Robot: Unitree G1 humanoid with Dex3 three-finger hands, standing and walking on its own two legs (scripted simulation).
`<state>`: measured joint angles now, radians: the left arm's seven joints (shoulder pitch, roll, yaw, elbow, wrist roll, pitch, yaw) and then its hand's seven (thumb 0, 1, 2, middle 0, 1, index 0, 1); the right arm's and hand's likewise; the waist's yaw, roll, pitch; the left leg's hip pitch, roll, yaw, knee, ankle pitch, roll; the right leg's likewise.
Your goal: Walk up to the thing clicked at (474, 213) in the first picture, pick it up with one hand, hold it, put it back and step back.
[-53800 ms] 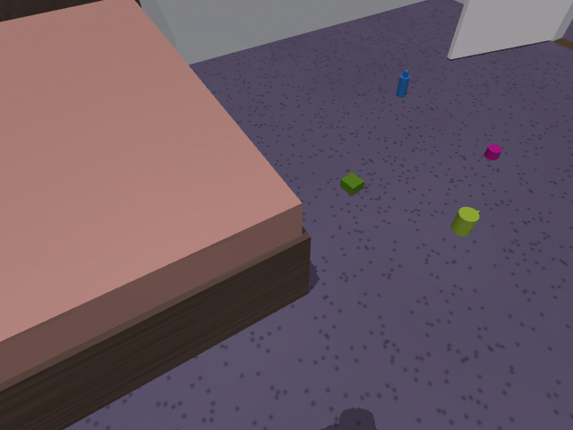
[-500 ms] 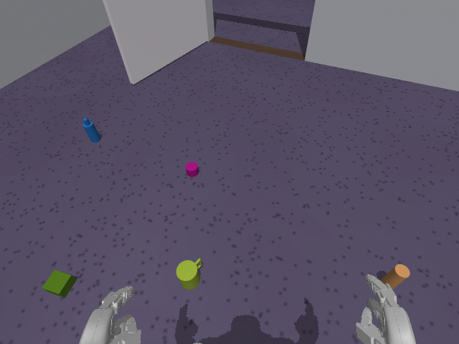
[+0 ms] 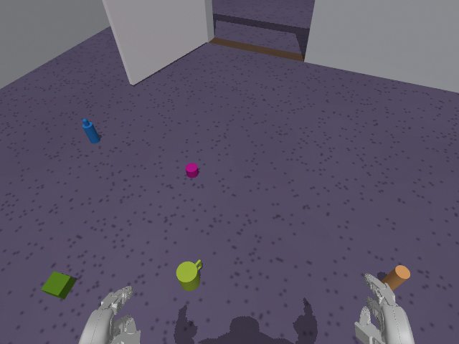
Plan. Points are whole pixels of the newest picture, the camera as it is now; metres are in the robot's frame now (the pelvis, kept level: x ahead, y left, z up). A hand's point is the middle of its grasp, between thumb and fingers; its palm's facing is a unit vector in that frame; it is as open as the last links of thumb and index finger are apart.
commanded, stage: stand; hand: left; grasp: from above
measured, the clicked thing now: (191, 273) +0.51 +0.19 -0.66
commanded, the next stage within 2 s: none
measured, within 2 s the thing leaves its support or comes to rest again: neither
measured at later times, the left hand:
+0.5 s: hand out of the picture +0.07 +0.24 -0.11, palm faces +0.01 -0.94 -0.35, open 7.4 cm
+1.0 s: hand out of the picture +0.05 +0.25 -0.10, palm faces +0.00 -0.94 -0.34, open 7.4 cm
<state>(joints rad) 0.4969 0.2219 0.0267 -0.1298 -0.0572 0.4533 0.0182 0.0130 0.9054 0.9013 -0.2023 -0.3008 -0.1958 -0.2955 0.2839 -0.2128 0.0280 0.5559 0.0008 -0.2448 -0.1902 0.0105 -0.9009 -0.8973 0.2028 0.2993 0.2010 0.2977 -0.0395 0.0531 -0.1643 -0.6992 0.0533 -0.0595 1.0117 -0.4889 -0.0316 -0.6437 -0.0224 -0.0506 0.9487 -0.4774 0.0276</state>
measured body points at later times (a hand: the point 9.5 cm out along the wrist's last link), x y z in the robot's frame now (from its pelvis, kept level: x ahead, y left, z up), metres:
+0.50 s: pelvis -0.01 +0.00 +0.04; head +0.01 +0.00 +0.49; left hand +0.07 +0.29 -0.08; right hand +0.08 -0.28 -0.09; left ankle +0.01 +0.13 -0.68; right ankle +0.00 -0.14 -0.68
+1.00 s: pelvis -0.01 +0.01 +0.06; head -0.02 +0.00 +0.51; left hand +0.05 +0.30 -0.07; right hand +0.05 -0.28 -0.08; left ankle +0.01 +0.13 -0.68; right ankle +0.00 -0.14 -0.68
